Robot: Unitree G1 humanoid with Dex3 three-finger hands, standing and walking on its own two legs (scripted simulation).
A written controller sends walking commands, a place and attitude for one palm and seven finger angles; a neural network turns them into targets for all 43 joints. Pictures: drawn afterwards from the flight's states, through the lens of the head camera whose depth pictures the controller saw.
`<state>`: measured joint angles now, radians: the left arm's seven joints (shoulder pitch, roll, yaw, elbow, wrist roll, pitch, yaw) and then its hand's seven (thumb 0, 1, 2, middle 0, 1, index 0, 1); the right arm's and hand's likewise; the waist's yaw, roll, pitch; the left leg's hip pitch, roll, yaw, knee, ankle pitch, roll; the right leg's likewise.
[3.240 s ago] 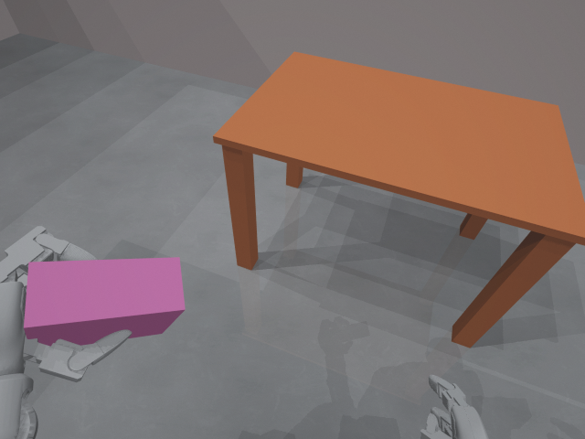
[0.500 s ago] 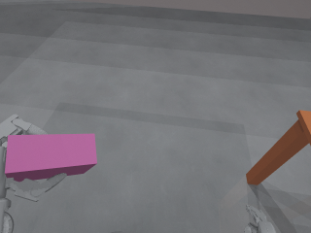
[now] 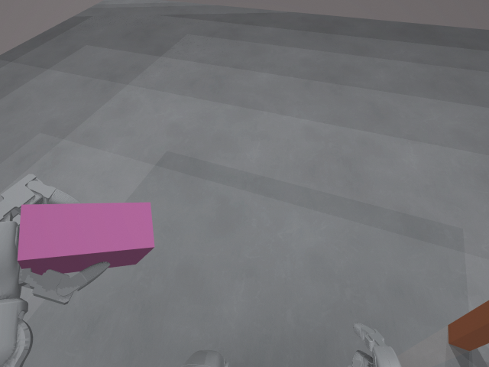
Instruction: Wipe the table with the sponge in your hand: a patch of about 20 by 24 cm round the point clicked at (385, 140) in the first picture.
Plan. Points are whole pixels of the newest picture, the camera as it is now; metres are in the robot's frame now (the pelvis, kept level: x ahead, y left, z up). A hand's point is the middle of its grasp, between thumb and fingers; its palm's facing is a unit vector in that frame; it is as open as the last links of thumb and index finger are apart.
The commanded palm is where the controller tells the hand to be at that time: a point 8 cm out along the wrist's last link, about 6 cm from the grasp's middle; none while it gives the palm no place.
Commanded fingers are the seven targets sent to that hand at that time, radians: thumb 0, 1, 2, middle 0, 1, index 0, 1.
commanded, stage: walk to a spot facing it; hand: left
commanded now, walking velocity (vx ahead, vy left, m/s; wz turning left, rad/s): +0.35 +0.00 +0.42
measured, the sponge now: (108, 238) +0.23 +0.20 +0.15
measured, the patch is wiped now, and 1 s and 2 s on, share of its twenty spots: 0.00 0.00 0.00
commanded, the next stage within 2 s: turn to face it in 0.84 s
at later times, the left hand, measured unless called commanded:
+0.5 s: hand (72, 177) +0.31 +0.27 +0.19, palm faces +0.50 -0.75 -0.43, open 10.1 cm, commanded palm +0.23 +0.30 +0.19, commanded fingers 0.00 0.10 1.30 -1.20 -1.60 -1.20 -1.60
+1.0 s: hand (73, 155) +0.34 +0.28 +0.19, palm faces +0.67 -0.59 -0.45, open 10.1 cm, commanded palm +0.27 +0.31 +0.19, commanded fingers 0.00 0.10 1.30 -1.20 -1.60 -1.20 -1.60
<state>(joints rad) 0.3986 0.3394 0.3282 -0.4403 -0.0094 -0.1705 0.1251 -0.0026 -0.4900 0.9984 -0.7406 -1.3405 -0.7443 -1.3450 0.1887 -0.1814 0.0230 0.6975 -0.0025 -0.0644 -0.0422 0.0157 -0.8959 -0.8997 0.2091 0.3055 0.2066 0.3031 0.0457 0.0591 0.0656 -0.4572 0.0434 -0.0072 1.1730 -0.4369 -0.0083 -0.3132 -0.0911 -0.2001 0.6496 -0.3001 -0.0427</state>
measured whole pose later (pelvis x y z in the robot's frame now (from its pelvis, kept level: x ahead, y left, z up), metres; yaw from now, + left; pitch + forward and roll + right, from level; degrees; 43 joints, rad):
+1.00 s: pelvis +0.23 -0.01 -0.01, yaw +23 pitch +0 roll +2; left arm 0.51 0.43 0.42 -0.69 -0.04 -0.21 0.19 0.00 -0.49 1.00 -0.74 -1.34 -0.74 -1.35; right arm 0.16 -0.27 -0.09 0.52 0.00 -0.05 -0.07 0.02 -0.90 -0.90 0.20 0.30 0.20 0.30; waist -0.01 -0.06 0.12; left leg -0.39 0.06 0.17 0.63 -0.14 0.01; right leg -0.34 -0.20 -0.20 0.91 -0.49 0.05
